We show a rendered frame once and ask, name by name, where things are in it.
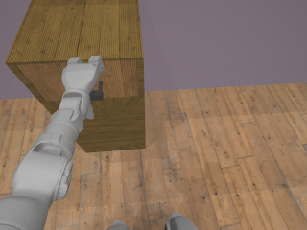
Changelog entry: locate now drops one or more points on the handle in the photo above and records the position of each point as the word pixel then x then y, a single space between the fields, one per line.
pixel 97 95

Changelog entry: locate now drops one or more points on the robot right shin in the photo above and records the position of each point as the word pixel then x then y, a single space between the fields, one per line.
pixel 175 214

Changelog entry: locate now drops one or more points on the robot left forearm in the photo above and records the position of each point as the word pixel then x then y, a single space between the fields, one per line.
pixel 62 132

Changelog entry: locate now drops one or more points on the robot left upper arm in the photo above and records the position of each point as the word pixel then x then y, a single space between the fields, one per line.
pixel 42 179

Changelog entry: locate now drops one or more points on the robot shin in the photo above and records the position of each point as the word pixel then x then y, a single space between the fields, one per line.
pixel 175 214
pixel 118 222

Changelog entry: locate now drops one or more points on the robot left hand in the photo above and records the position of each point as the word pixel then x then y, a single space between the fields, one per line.
pixel 83 76

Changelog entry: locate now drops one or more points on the robot left shin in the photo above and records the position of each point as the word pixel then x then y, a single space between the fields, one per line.
pixel 118 222

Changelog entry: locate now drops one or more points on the cabinet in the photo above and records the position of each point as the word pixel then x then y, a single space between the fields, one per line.
pixel 53 31

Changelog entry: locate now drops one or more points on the drawer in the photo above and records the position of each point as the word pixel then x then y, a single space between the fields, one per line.
pixel 119 79

